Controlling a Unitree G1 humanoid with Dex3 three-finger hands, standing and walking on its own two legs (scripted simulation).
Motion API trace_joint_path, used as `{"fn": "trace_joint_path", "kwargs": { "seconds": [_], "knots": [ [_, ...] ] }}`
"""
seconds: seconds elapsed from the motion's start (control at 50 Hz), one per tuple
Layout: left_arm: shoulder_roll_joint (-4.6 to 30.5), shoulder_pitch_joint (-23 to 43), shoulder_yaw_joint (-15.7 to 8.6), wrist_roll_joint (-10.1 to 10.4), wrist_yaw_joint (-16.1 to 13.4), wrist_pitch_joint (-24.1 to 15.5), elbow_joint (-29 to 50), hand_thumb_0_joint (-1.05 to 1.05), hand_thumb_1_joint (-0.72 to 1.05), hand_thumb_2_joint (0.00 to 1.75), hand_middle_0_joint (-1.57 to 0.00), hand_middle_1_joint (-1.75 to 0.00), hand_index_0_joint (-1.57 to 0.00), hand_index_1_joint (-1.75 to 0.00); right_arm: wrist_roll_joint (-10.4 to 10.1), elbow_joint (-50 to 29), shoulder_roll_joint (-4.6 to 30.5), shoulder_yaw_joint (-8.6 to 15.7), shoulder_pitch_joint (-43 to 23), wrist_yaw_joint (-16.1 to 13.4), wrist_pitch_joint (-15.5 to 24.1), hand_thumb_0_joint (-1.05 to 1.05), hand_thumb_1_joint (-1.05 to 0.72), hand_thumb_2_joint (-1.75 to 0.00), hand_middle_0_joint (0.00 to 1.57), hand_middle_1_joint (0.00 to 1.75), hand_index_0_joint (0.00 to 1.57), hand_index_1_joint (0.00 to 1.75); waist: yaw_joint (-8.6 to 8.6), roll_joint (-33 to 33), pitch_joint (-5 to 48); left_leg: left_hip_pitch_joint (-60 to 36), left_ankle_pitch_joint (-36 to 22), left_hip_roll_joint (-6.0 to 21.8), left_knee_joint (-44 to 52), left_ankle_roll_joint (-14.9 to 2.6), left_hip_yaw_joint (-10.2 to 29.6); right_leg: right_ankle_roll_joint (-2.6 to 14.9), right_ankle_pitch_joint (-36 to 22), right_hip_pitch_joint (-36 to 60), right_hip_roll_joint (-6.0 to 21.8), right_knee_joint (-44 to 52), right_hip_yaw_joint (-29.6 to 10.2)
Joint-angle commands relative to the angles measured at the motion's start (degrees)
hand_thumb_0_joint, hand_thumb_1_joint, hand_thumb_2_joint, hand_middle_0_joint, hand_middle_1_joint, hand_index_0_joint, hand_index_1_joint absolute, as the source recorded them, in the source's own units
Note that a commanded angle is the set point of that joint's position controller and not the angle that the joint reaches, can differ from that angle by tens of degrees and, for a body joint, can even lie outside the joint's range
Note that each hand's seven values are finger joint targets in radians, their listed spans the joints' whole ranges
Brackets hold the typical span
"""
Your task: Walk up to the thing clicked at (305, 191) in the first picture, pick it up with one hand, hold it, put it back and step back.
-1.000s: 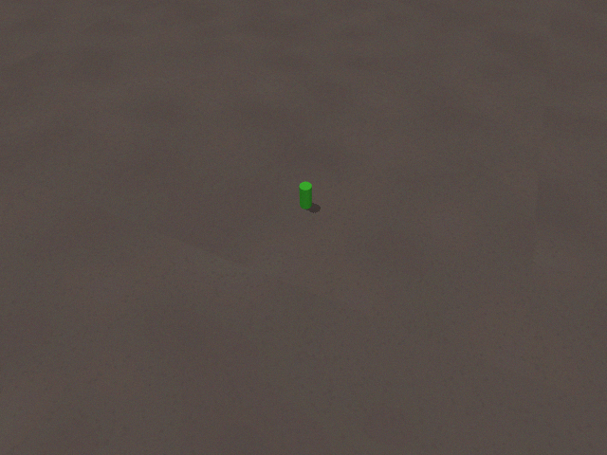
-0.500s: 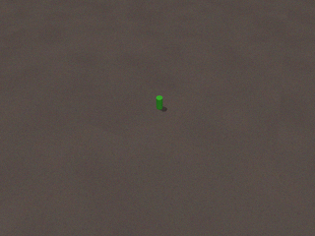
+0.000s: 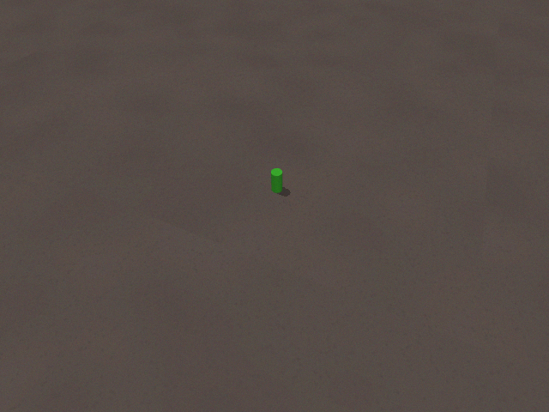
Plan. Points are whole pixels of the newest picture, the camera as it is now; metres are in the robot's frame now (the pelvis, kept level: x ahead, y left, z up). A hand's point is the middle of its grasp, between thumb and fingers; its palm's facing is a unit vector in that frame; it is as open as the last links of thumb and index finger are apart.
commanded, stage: stand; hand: left
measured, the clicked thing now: (276, 180) +1.27 +0.02 -0.72
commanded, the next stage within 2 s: walk up in 0.12 s
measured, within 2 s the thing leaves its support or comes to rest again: neither
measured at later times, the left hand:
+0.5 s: hand (77, 384) +0.20 +0.35 -0.14, palm faces -0.35 -0.81 -0.48, open 7.4 cm
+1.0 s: hand (152, 220) +0.55 +0.31 -0.14, palm faces -0.55 -0.63 -0.56, open 7.4 cm
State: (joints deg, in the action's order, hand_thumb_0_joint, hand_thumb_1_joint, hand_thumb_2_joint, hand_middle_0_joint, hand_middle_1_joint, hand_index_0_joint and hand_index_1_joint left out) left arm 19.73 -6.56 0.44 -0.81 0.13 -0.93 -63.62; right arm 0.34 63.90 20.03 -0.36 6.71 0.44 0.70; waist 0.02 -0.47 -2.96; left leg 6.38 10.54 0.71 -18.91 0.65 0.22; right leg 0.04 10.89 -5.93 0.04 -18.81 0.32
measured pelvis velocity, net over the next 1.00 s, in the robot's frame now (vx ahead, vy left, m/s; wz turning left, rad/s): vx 0.31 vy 0.12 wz -0.65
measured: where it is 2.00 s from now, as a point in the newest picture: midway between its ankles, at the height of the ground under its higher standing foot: (222, 276)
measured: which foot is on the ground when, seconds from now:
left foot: down 0.00-0.16, up 0.18-0.34, down 0.36-0.68, up 0.70-1.00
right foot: down 0.00-0.38, up 0.40-0.66, down 0.68-1.00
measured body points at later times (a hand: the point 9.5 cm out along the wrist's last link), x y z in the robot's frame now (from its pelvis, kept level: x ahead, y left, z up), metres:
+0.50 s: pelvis +0.07 +0.07 +0.00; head +0.09 +0.05 +0.44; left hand +0.22 +0.39 -0.10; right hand +0.03 -0.27 -0.12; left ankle +0.04 +0.19 -0.75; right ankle +0.04 -0.06 -0.70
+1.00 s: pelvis +0.31 +0.12 -0.04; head +0.28 +0.09 +0.41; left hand +0.58 +0.34 -0.10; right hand +0.20 -0.21 -0.14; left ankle +0.52 +0.21 -0.71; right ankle +0.19 -0.06 -0.75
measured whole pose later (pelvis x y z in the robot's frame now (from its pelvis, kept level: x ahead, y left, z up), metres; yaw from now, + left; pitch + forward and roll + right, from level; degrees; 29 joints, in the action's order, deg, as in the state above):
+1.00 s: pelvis +0.31 +0.12 -0.04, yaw -38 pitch -3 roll -2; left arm 23.9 -18.3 -1.5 -1.7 -3.3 -5.2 -48.2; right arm 3.4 39.2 28.7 5.8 12.2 9.5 -3.7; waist 2.7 -8.4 -3.3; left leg 33.9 16.3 9.0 -53.1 0.3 5.8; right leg -2.2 20.8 -16.8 3.7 -39.2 -5.9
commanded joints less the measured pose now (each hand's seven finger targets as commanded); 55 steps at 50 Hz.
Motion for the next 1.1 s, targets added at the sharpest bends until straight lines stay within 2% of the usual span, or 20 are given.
{"fn": "trace_joint_path", "kwargs": {
  "seconds": [0.0,0.08,0.12,0.18,0.3,0.34,0.36,0.38,0.56,0.62,0.64,0.66,0.68,0.7,0.82,0.94,1.0,1.04,1.06,1.08],
  "knots": [
    [12.4,2.1,-2.6,0.2,-0.7,-1.0,3.4,0.0,0.9,0.9,-0.2,-0.3,-0.2,-0.3,0.1,-3.8,12.0,2.5,-2.4,-1.0,1.1,0.0,-0.9,-0.9,0.2,0.3,0.2,0.3,-0.21,0.7,4.6,-1.6,-8.9,6.7,2.2,-2.04,5.2,1.26,-9.0,0.4,7.3,2.8,-5.1],
    [12.2,1.9,-2.5,0.1,-0.6,-1.0,3.4,0.0,0.9,0.9,-0.2,-0.3,-0.2,-0.3,0.1,-3.7,11.9,2.4,-1.8,-1.0,1.1,0.0,-0.9,-0.9,0.2,0.3,0.2,0.3,-0.02,0.8,4.3,-1.2,-8.3,6.5,2.4,-2.09,5.0,1.27,-9.5,0.5,7.4,3.2,-5.4],
    [21.0,-8.8,-6.7,0.1,0.5,-1.3,5.2,0.0,0.9,0.9,-0.2,-0.3,-0.2,-0.3,3.4,-12.4,19.5,8.5,-4.0,3.2,1.1,0.0,-0.9,-0.9,0.2,0.3,0.2,0.3,0.61,-2.8,0.8,-0.2,29.6,2.2,-14.4,-6.36,0.8,5.91,29.1,-15.6,9.9,4.4,-21.3],
    [21.4,-0.2,-8.1,-0.7,-0.6,-2.7,9.8,0.0,0.9,0.9,-0.2,-0.3,-0.2,-0.3,2.9,-16.6,13.4,7.9,-1.7,5.7,-0.3,0.0,-0.9,-0.9,0.2,0.3,0.2,0.3,3.99,8.8,-3.7,15.2,15.7,1.7,-27.0,-5.5,10.9,10.81,31.6,-14.7,16.1,8.7,-38.0],
    [21.4,-6.6,-8.6,-0.4,-1.1,-3.3,12.6,0.0,0.9,0.9,-0.2,-0.3,-0.2,-0.3,3.1,-19.9,14.5,8.7,0.7,5.9,0.3,0.0,-0.9,-0.9,0.2,0.3,0.2,0.3,2.91,7.1,4.8,14.0,18.2,1.3,-13.2,-2.77,10.1,10.69,13.1,-3.6,12.5,1.2,-30.8],
    [18.3,-2.7,-7.0,-0.1,-1.0,-2.7,14.6,0.0,0.9,0.9,-0.2,-0.3,-0.2,-0.3,3.8,-17.5,16.3,10.3,9.9,5.3,0.7,0.0,-0.9,-0.9,0.2,0.3,0.2,0.3,9.43,-0.5,6.0,-14.9,11.6,-1.5,4.6,-4.19,4.1,2.91,13.3,-25.4,1.0,-10.9,-14.3],
    [12.3,-1.9,-5.7,-0.2,-1.5,-2.7,16.1,0.0,0.9,0.9,-0.2,-0.3,-0.2,-0.3,4.6,-16.9,22.2,12.2,14.7,4.7,0.4,0.0,-0.9,-0.9,0.2,0.3,0.2,0.3,12.01,-19.3,6.3,-26.3,23.3,12.1,11.7,-8.69,24.0,0.05,25.9,-43.4,-8.8,-27.3,-3.0],
    [14.9,0.0,-6.0,-0.2,-2.2,-2.6,17.0,0.0,0.9,0.9,-0.2,-0.3,-0.2,-0.3,3.7,-19.6,24.8,12.3,8.0,5.0,0.4,0.0,-0.9,-0.9,0.2,0.3,0.2,0.3,9.96,-18.6,1.6,-18.2,30.9,23.6,12.4,-16.6,34.4,0.05,24.4,-48.5,-2.0,-36.2,0.3],
    [16.6,-3.2,-6.6,1.6,0.3,-3.1,15.6,0.0,0.9,0.9,-0.2,-0.3,-0.2,-0.3,2.9,-24.3,16.9,9.2,3.8,5.2,-0.3,0.0,-0.9,-0.9,0.2,0.3,0.2,0.3,5.29,-8.7,-2.1,-5.9,-8.3,10.5,1.0,-7.92,0.6,0.83,3.9,-22.5,3.8,-20.8,6.7],
    [19.1,-21.7,-8.7,2.1,-1.1,-2.7,10.9,0.0,0.9,0.9,-0.2,-0.3,-0.2,-0.3,3.2,-27.9,17.2,9.3,-0.6,4.8,-0.6,0.0,-0.9,-0.9,0.2,0.3,0.2,0.3,-5.45,-4.3,5.8,11.2,-29.3,5.7,-24.2,-3.11,-7.9,3.38,-1.3,8.1,-0.4,-15.8,11.0],
    [21.8,-31.2,-10.1,1.8,-2.2,-2.8,9.5,0.0,0.9,0.9,-0.2,-0.3,-0.2,-0.3,3.3,-29.0,15.7,8.6,0.8,4.6,-0.5,0.0,-0.9,-0.9,0.2,0.3,0.2,0.3,-9.81,3.5,10.1,21.8,-17.4,2.7,-40.7,-2.0,-7.6,4.56,3.4,21.0,2.4,-12.7,4.6],
    [24.6,-33.0,-11.4,1.0,-3.5,-2.7,10.2,0.0,0.9,0.9,-0.2,-0.3,-0.2,-0.3,3.1,-29.8,11.0,6.8,3.9,4.5,-0.6,0.0,-0.9,-0.9,0.2,0.3,0.2,0.3,-8.45,15.4,9.5,38.7,23.0,-2.8,-52.5,-0.66,-3.3,9.01,11.8,28.8,16.2,-7.7,-19.8],
    [27.3,-24.9,-10.8,1.3,-4.4,-2.9,14.9,0.0,0.9,0.9,-0.2,-0.3,-0.2,-0.3,2.4,-30.6,16.1,7.9,6.1,4.8,-1.4,0.0,-0.9,-0.9,0.2,0.3,0.2,0.3,-5.24,8.4,11.7,41.1,22.7,0.2,-60.9,0.95,9.7,16.73,25.0,21.7,27.3,1.8,-44.9],
    [27.8,-18.0,-10.6,1.8,-5.3,-3.3,17.9,0.0,0.9,0.9,-0.2,-0.3,-0.2,-0.3,2.2,-30.5,20.0,9.0,3.5,4.7,-1.9,0.0,-0.9,-0.9,0.2,0.3,0.2,0.3,-3.34,1.9,9.0,40.9,20.9,3.5,-65.1,0.94,13.9,21.24,33.3,14.3,29.7,4.5,-48.3],
    [25.0,-5.5,-9.0,0.7,-5.1,-6.2,20.7,0.0,0.9,0.9,-0.2,-0.3,-0.2,-0.3,3.4,-26.9,18.3,9.2,10.3,7.4,-3.1,0.0,-0.9,-0.9,0.2,0.3,0.2,0.3,5.48,4.9,-2.9,22.9,7.9,6.9,-43.8,-0.64,6.3,9.93,17.6,-22.0,12.1,2.4,-14.2],
    [27.6,-7.3,-10.2,-0.6,-5.5,-5.6,20.1,0.0,0.9,0.9,-0.2,-0.3,-0.2,-0.3,3.4,-28.6,17.8,10.2,7.8,8.4,-4.0,0.0,-0.9,-0.9,0.2,0.3,0.2,0.3,4.22,9.9,0.0,18.5,4.3,6.2,-34.7,-0.05,0.6,8.85,19.8,-25.2,9.0,-3.0,-11.7],
    [27.4,-0.6,-10.0,-1.2,-5.9,-4.4,21.1,0.0,0.9,0.9,-0.2,-0.3,-0.2,-0.3,3.1,-26.7,18.3,11.7,17.0,7.4,-3.7,0.0,-0.9,-0.9,0.2,0.3,0.2,0.3,11.71,7.6,2.0,1.6,8.6,3.9,-27.2,-1.09,-2.4,6.55,18.9,-35.0,7.8,-15.0,-8.9],
    [15.1,-2.3,-6.4,-1.7,-6.4,-3.6,21.5,0.0,0.9,0.9,-0.2,-0.3,-0.2,-0.3,4.1,-23.8,22.9,13.3,26.6,5.3,-2.6,0.0,-0.9,-0.9,0.2,0.3,0.2,0.3,16.25,-20.8,0.3,-2.3,28.9,13.0,-5.8,-1.12,17.3,3.46,25.3,-46.8,-3.6,-51.4,0.6],
    [16.4,-8.0,-6.3,-0.4,-7.0,-3.3,21.5,0.0,0.9,0.9,-0.2,-0.3,-0.2,-0.3,2.5,-26.8,28.0,13.4,16.0,4.5,-1.6,0.0,-0.9,-0.9,0.2,0.3,0.2,0.3,8.79,-25.7,-0.6,3.7,36.0,22.4,9.2,-6.2,39.5,4.27,24.0,-49.8,-3.5,-60.2,-0.7],
    [19.0,-8.6,-6.3,0.0,-7.1,-3.7,19.9,0.0,0.9,0.9,-0.2,-0.3,-0.2,-0.3,1.7,-28.0,28.3,13.4,8.9,4.2,-1.3,0.0,-0.9,-0.9,0.2,0.3,0.2,0.3,5.75,-20.6,-1.4,9.3,40.6,23.0,13.1,-8.98,43.4,5.05,19.1,-45.2,1.0,-64.3,-2.2]
  ]
}}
